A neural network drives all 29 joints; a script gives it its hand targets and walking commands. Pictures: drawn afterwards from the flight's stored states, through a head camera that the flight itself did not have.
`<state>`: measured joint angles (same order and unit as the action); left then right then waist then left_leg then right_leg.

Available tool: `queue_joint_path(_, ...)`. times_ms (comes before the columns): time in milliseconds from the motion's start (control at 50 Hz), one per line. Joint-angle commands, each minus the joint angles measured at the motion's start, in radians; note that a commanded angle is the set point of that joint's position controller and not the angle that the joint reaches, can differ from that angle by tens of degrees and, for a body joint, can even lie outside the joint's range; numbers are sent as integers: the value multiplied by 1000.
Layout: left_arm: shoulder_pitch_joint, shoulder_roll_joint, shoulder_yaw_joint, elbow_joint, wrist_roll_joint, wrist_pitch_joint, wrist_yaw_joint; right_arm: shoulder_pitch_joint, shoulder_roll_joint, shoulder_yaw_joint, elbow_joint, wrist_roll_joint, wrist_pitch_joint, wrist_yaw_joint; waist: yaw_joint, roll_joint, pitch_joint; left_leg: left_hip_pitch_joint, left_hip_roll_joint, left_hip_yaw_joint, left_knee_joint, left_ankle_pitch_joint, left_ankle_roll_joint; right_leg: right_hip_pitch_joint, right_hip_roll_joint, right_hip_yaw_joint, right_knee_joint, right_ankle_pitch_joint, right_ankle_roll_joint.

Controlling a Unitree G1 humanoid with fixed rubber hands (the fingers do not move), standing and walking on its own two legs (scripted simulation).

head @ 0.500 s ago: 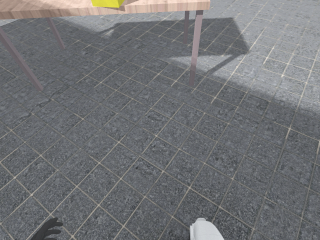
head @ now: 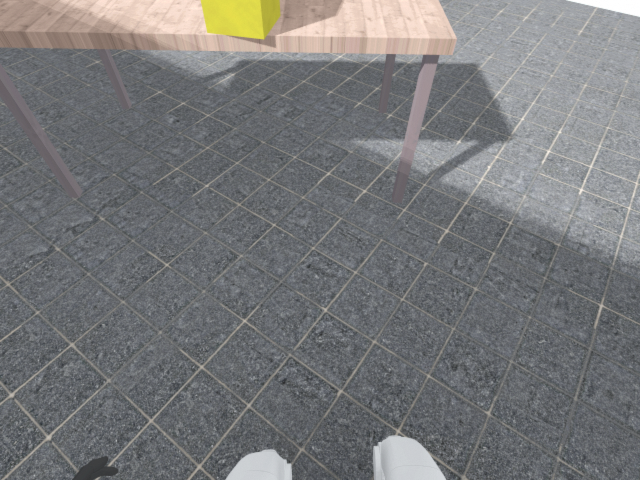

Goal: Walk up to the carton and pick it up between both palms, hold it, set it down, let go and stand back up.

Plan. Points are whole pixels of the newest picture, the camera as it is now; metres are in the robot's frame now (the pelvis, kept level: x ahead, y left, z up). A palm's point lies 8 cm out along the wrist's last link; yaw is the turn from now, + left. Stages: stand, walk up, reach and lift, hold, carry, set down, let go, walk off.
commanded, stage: walk up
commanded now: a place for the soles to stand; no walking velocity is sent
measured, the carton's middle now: out of the picture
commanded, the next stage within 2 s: none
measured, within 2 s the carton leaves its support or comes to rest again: neither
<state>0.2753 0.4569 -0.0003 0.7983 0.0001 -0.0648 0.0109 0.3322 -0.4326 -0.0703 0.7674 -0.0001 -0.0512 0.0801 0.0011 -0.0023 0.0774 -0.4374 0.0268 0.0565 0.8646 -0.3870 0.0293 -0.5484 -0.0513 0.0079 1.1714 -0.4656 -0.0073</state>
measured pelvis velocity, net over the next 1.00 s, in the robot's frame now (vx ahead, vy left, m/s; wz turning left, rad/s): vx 0.27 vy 0.03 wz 0.00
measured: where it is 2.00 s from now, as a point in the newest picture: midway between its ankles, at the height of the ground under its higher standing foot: (288, 378)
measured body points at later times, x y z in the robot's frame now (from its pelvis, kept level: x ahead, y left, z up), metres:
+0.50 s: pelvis +0.15 +0.02 +0.00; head +0.17 +0.01 +0.45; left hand +0.21 +0.36 -0.08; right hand +0.27 -0.30 -0.10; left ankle +0.22 +0.14 -0.69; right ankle +0.12 -0.15 -0.70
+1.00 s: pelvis +0.27 +0.03 -0.01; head +0.30 +0.00 +0.44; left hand +0.35 +0.37 -0.08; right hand +0.37 -0.28 -0.12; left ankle +0.24 +0.15 -0.69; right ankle +0.38 -0.08 -0.70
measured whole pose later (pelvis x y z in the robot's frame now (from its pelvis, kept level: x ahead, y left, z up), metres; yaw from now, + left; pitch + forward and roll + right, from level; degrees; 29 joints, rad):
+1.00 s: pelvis +0.27 +0.03 -0.01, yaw +0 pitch -2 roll +1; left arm 0.30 0.45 0.00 0.81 0.00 -0.11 0.02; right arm 0.26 -0.43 -0.07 0.77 0.00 -0.04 0.07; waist 0.00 0.05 0.08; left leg -0.36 0.02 0.09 0.98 -0.51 0.04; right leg -0.55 -0.05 -0.02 0.86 -0.25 0.00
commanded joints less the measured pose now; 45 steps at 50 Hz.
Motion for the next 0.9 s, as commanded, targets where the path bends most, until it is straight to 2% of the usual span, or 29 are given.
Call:
queue_joint_path(0,-81,222,104,-16,7,-40,-4,54,-320,-108,-35,-24,-15,-26,-93,162,-62,318,273,-560,-524,-248,205,-220,-44,-33,-208,-7,-23)
queue_joint_path(40,-40,240,108,-15,-1,-45,0,31,-333,-109,-49,-27,-10,-23,-94,263,-97,336,247,-465,-462,-163,230,-158,-24,-70,-282,-29,-19)
queue_joint_path(80,10,203,95,-8,-3,-71,5,11,-296,-107,-60,-21,0,-27,-60,219,-148,297,265,-395,-332,122,238,-23,-12,-89,-437,32,-44)
queue_joint_path(120,226,225,111,83,8,-90,23,-94,-222,-81,-92,-25,5,-23,73,47,-198,-3,140,-222,-27,187,135,438,64,-89,-617,163,-51)
queue_joint_path(140,359,306,142,86,15,-93,33,-102,-149,-60,-110,-16,-9,-20,148,-145,-233,-154,46,-118,256,266,58,613,-57,119,-671,114,-78)
queue_joint_path(160,358,402,171,55,18,-93,45,-126,-87,-30,-147,-19,-20,-20,145,-288,-220,-497,-73,-59,407,-162,-4,725,-355,678,-810,-9,-198)
queue_joint_path(180,314,417,166,66,-2,-88,38,-211,-217,-65,-132,-18,-1,-32,128,-68,-144,-579,-3,-162,406,-178,-17,696,-406,791,-841,-74,-287)
queue_joint_path(200,259,384,164,47,-5,-83,40,-219,-234,-66,-131,-18,-2,-27,116,-2,-133,-571,37,-171,435,-133,-9,674,-399,722,-840,-126,-284)
queue_joint_path(240,156,379,151,18,2,-76,43,-170,-226,-75,-105,-28,-8,-15,62,-85,-47,-501,71,-170,359,-108,-24,538,-333,552,-826,-103,-271)
queue_joint_path(260,116,317,134,4,8,-85,42,-158,-213,-85,-89,-26,-10,-9,28,-21,18,-464,87,-155,373,-51,-16,442,-313,461,-802,65,-256)
queue_joint_path(280,111,333,136,2,3,-85,34,-100,-203,-80,-69,-27,-9,-3,19,-81,-11,-405,83,-136,268,-33,-27,423,-291,405,-772,147,-244)
queue_joint_path(300,117,333,138,-4,4,-91,33,-144,-209,-87,-71,-22,-6,1,27,-46,22,-354,101,-119,253,-26,-22,351,-302,386,-784,159,-258)
queue_joint_path(340,111,357,137,5,9,-84,22,-159,-194,-80,-78,-15,-1,8,42,-152,0,-280,102,-79,129,-40,-25,325,-256,300,-780,1,-255)
queue_joint_path(400,118,361,144,3,6,-77,19,-246,-214,-84,-81,-11,-14,8,71,-166,5,-320,133,-81,37,-27,-33,380,-314,323,-737,57,-285)
queue_joint_path(460,3,328,114,-18,-4,-59,21,-133,-213,-80,-52,-21,-35,-4,-16,-134,-66,-56,47,17,-214,80,-48,348,-240,142,-501,372,-223)
queue_joint_path(480,-86,294,112,-43,-1,-51,13,99,-234,-109,26,-20,-43,-17,-175,28,-174,302,12,-24,-347,79,-55,179,-164,16,-182,473,-126)
queue_joint_path(500,-42,160,65,-73,-2,-50,9,265,-351,-149,61,-37,-51,-35,-213,293,-184,461,94,-245,-387,27,-18,-44,-66,15,112,348,-67)
queue_joint_path(520,-23,99,36,-60,-13,-52,18,197,-372,-148,41,-24,-46,-49,-173,413,-137,540,234,-613,-557,-52,0,-322,87,1,209,-74,-28)
queue_joint_path(540,-22,221,68,-61,-17,-49,24,147,-391,-151,4,-3,-45,-47,-152,236,-195,559,342,-797,-630,-57,38,-341,95,54,212,-70,-52)
queue_joint_path(560,-44,237,76,-42,-32,-49,26,119,-385,-129,7,14,-45,-51,-118,198,-117,516,340,-752,-596,100,0,-371,51,121,244,29,-50)
queue_joint_path(580,-52,253,86,-45,-29,-45,27,66,-330,-119,0,3,-44,-50,-83,121,-74,430,297,-592,-535,191,37,-340,-12,64,184,49,-58)
queue_joint_path(620,-31,209,82,-6,-33,-34,15,39,-264,-101,-12,-13,-43,-47,-82,115,-76,357,237,-426,-516,265,6,-241,-29,59,105,96,-42)
queue_joint_path(660,33,211,82,4,-17,-33,12,41,-273,-94,-36,-10,-43,-44,-67,134,-112,347,277,-423,-484,250,121,-229,-48,21,31,71,-40)
queue_joint_path(680,-12,205,78,-7,-12,-31,8,55,-254,-93,-29,-8,-42,-43,-78,80,-94,328,274,-394,-482,211,114,-231,-46,13,7,101,-39)
queue_joint_path(760,-96,220,91,-35,-15,-42,4,57,-291,-95,-36,-14,-39,-34,-102,196,-52,329,234,-327,-493,211,119,-226,-65,-68,-170,167,-23)
queue_joint_path(780,-79,217,75,-37,-14,-43,2,18,-293,-104,-43,-23,-29,-36,-93,145,-98,354,223,-293,-459,173,142,-213,-45,-87,-251,129,-22)
queue_joint_path(820,-48,207,85,-17,-6,-53,5,8,-284,-97,-40,-13,-19,-29,-89,221,-76,285,257,-335,-441,126,187,-155,-35,-101,-264,121,-33)
queue_joint_path(840,-20,212,85,-4,-4,-62,5,-19,-282,-99,-66,-12,-11,-28,-77,192,-119,260,236,-306,-425,81,202,-49,-9,-128,-320,114,-27)
queue_joint_path(880,145,208,102,48,-8,-73,14,-156,-242,-77,-79,-9,5,-23,28,102,-132,63,183,-185,-233,153,181,253,35,-178,-501,240,-26)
